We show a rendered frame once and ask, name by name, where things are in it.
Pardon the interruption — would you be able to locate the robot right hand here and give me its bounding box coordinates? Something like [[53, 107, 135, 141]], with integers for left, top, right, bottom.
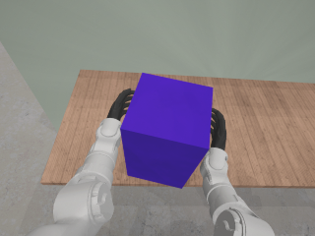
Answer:
[[210, 108, 226, 150]]

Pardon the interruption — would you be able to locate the robot left hand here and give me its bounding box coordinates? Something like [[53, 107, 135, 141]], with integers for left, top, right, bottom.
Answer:
[[106, 88, 135, 121]]

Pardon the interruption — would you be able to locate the table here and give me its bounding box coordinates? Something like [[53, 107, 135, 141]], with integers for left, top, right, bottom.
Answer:
[[40, 69, 315, 189]]

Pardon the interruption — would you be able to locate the robot right forearm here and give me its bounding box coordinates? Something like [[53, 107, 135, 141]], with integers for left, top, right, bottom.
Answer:
[[200, 147, 261, 225]]

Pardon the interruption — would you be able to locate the robot right upper arm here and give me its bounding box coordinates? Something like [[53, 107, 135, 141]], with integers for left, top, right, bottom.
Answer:
[[213, 208, 275, 236]]

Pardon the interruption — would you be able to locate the robot left upper arm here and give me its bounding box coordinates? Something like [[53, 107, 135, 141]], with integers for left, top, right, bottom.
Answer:
[[25, 180, 114, 236]]

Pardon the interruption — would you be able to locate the robot left forearm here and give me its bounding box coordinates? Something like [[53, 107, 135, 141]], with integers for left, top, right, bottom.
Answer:
[[53, 118, 122, 220]]

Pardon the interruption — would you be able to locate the carton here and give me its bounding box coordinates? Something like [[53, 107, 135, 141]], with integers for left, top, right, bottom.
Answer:
[[120, 73, 214, 189]]

